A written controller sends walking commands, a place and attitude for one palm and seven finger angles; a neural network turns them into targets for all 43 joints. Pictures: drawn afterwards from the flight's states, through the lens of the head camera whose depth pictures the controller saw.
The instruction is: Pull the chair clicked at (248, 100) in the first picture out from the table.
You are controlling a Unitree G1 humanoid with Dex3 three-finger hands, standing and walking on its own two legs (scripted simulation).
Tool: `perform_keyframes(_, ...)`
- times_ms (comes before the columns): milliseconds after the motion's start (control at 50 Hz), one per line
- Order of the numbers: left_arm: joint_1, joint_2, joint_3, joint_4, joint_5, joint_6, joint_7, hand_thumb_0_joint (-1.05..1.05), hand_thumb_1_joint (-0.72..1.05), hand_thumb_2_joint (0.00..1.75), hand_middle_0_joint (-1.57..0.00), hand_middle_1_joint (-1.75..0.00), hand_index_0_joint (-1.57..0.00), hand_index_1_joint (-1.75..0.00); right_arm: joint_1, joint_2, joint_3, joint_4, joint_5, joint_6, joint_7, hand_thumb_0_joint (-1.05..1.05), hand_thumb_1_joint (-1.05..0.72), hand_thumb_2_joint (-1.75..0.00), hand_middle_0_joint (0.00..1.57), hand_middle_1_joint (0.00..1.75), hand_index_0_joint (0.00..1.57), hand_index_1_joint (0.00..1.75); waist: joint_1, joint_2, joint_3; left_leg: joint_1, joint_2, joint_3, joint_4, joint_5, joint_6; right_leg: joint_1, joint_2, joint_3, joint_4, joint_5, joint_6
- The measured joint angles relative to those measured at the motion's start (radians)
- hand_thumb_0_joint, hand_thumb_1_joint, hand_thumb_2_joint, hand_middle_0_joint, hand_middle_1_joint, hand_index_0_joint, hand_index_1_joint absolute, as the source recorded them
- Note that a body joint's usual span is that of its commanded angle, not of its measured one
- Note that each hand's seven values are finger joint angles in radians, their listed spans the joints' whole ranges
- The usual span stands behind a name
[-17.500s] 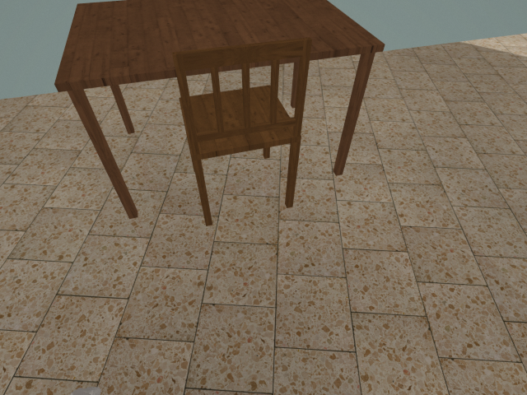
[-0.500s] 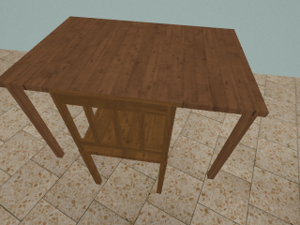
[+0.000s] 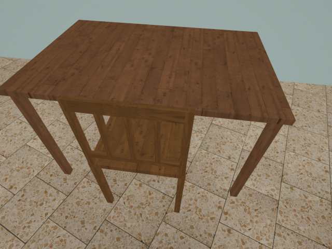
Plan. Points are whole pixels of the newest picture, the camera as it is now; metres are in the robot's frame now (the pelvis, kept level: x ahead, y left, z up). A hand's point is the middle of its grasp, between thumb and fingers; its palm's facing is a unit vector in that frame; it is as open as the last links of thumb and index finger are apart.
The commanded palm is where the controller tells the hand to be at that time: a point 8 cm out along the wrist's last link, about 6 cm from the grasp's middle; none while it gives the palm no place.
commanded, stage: come to a stop and stand still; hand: left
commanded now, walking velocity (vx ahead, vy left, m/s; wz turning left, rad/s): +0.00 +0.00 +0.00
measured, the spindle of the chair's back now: (131, 139) +0.51 +0.16 -0.11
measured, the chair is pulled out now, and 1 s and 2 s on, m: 0.00 0.00 0.00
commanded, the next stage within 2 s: look again from close up in 0.86 s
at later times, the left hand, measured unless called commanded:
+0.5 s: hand out of the picture -0.04 +0.18 -0.18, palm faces +0.02 -0.99 -0.16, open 7.4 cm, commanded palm none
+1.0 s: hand out of the picture -0.03 +0.20 -0.18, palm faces +0.01 -0.99 -0.15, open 7.4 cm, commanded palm none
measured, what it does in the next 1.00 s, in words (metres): stands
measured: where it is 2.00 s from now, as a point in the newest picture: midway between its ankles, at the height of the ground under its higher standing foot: outside the picture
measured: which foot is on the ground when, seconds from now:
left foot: down 0.00-1.00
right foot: down 0.00-1.00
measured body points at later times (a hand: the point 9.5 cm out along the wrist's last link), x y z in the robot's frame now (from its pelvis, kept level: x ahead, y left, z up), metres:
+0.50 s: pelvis -0.01 +0.03 +0.00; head -0.01 +0.03 +0.45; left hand -0.04 +0.23 -0.16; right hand -0.03 -0.18 -0.16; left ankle -0.01 +0.09 -0.74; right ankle +0.00 -0.10 -0.74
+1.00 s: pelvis +0.00 +0.05 +0.00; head +0.00 +0.05 +0.45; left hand -0.03 +0.25 -0.16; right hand -0.03 -0.16 -0.16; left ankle -0.01 +0.09 -0.74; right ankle +0.00 -0.10 -0.74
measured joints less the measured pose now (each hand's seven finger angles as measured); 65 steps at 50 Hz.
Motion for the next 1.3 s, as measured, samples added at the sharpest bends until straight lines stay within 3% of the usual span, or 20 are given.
perform_keyframes(780,0.081,-0.064,-0.001,0.089,0.004,0.011,0.001,0.00,0.91,0.90,-0.20,-0.30,-0.19,-0.30,0.091,0.068,0.010,0.089,0.007,-0.009,-0.006,0.00,-0.91,-0.90,0.20,0.29,0.20,0.30,0.001,-0.013,0.018,0.021,-0.054,0.045,-0.084,0.049,0.063,-0.008,-0.048,0.049,-0.042,0.047,0.060)
perform_keyframes(1300,0.067,-0.069,0.007,0.085,0.000,0.015,0.002,0.00,0.91,0.90,-0.20,-0.30,-0.19,-0.30,0.098,0.066,0.011,0.089,0.007,-0.013,-0.015,0.00,-0.91,-0.90,0.20,0.29,0.20,0.30,-0.004,-0.010,0.025,0.044,-0.058,0.053,-0.094,0.033,0.065,0.007,-0.050,0.058,-0.041,0.028,0.065)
